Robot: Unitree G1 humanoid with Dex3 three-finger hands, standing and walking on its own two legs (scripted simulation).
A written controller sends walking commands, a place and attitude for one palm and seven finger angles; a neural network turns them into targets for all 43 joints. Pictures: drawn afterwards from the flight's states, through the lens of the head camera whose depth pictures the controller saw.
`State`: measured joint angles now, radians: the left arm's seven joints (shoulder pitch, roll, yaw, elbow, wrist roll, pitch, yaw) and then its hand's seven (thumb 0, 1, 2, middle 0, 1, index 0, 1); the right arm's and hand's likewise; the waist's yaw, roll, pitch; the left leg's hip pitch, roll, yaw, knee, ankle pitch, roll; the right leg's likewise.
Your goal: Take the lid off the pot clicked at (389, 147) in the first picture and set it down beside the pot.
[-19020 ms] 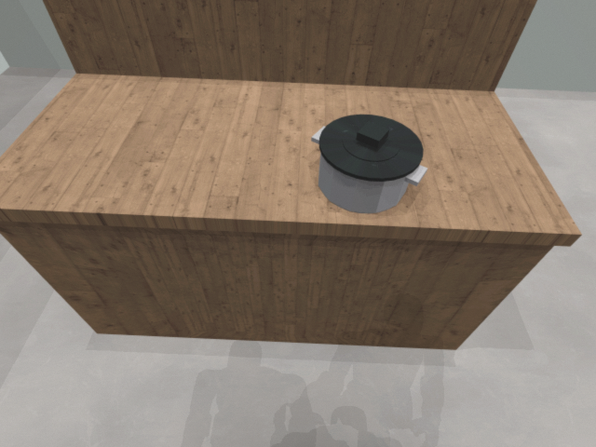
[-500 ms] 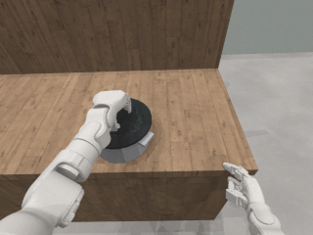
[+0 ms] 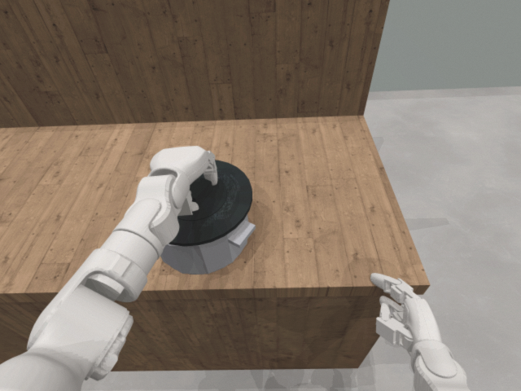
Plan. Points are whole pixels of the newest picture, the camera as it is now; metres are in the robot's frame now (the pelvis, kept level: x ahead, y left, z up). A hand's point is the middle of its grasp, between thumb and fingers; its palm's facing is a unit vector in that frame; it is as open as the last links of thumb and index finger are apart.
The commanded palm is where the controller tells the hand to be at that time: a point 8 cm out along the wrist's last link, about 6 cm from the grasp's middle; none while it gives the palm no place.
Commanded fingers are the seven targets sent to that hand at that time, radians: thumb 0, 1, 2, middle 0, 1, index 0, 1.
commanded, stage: lift the lid straight up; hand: left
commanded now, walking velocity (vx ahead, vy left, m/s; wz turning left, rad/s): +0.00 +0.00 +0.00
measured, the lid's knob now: (194, 188) +0.45 +0.13 +0.07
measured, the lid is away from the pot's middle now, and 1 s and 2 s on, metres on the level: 0.01 0.01 0.03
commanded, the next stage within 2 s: move the lid sideways beside the pot in 1.60 s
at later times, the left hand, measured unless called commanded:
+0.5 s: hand (180, 176) +0.42 +0.13 +0.13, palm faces -0.24 -0.05 -0.97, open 8.4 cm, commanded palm +0.41 +0.14 +0.21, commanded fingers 0.00 0.49 1.14 -0.83 -0.97 -0.85 -0.97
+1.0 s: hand (177, 157) +0.42 +0.13 +0.17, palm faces -0.21 -0.05 -0.98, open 8.4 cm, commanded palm +0.41 +0.13 +0.25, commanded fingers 0.00 0.49 1.14 -0.83 -0.97 -0.85 -0.97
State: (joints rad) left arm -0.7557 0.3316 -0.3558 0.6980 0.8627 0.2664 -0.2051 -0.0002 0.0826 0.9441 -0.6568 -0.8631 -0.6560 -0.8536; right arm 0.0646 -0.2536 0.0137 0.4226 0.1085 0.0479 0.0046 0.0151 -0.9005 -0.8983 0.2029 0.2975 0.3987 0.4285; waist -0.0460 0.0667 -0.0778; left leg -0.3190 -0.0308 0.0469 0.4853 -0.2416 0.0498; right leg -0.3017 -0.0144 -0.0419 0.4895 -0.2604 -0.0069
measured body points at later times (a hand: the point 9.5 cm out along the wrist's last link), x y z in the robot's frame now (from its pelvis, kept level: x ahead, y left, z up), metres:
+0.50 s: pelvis -0.01 +0.00 +0.00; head +0.00 -0.03 +0.45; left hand +0.43 +0.14 +0.18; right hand +0.23 -0.23 -0.04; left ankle +0.00 +0.09 -0.74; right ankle -0.01 -0.12 -0.74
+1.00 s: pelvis -0.01 +0.00 +0.00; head -0.02 -0.04 +0.45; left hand +0.43 +0.13 +0.22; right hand +0.23 -0.23 -0.04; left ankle +0.00 +0.09 -0.74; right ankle -0.01 -0.12 -0.74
